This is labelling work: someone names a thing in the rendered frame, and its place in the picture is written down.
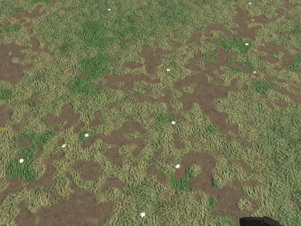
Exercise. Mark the right robot hand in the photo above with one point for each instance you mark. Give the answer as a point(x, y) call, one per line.
point(258, 221)

